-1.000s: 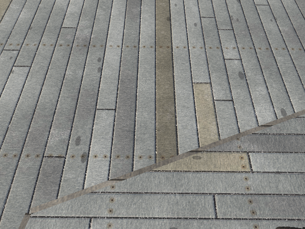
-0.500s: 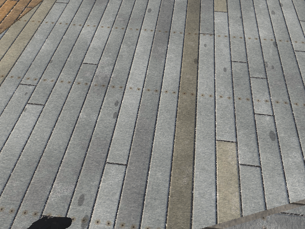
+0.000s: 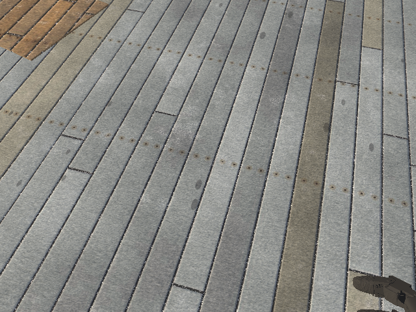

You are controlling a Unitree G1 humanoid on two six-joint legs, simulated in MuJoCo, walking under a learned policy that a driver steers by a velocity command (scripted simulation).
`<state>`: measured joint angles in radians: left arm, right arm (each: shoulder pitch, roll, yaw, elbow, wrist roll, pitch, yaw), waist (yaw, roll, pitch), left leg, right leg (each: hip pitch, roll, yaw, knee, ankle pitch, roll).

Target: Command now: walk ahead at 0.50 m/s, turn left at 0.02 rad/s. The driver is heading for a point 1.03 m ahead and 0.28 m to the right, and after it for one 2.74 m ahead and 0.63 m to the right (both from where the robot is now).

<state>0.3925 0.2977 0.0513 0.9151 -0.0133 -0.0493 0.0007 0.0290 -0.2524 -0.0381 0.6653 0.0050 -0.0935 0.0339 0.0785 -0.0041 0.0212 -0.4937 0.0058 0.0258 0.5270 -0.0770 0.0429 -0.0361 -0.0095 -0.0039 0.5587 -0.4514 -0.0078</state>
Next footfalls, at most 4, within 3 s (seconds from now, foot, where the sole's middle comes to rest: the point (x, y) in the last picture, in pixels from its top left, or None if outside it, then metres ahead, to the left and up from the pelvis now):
0.50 right None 0.44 -0.14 -0.76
1.02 left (200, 225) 0.74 0.11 -0.76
1.56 right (282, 175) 0.98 -0.19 -0.76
2.06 left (269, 109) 1.33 -0.14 -0.76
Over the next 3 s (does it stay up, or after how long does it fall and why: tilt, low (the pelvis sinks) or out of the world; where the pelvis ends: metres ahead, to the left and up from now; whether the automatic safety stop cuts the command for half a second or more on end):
stays up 1.29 -0.20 0.03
